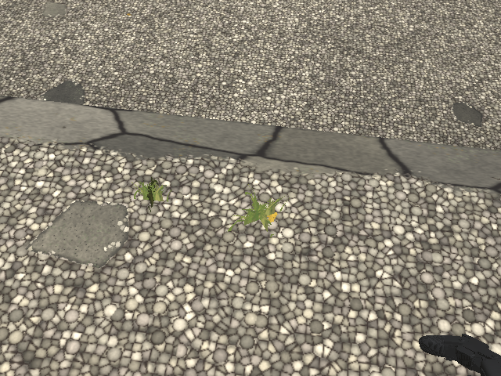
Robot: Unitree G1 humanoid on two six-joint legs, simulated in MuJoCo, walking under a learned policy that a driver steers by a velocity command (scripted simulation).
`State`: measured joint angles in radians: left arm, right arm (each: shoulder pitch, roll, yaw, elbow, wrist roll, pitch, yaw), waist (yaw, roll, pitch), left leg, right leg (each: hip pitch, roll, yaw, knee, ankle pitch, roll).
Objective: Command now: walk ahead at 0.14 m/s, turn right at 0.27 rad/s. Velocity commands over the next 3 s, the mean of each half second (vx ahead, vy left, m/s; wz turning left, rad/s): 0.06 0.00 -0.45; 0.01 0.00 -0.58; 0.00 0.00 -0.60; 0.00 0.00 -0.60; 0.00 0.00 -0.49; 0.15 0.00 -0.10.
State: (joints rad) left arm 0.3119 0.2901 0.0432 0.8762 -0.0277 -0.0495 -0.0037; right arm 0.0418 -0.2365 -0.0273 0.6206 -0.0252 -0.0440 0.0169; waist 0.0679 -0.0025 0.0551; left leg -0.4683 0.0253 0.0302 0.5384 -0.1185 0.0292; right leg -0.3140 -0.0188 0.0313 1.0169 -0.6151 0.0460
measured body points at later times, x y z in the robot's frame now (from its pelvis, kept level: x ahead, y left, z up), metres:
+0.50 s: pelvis +0.04 -0.04 +0.01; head +0.06 -0.09 +0.46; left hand +0.23 +0.21 -0.07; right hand +0.12 -0.36 -0.11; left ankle +0.09 +0.10 -0.64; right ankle +0.03 -0.13 -0.73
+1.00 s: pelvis +0.06 -0.02 +0.01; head +0.11 -0.02 +0.46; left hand +0.36 +0.15 -0.09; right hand +0.03 -0.33 -0.08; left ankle +0.13 +0.08 -0.73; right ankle -0.03 -0.11 -0.64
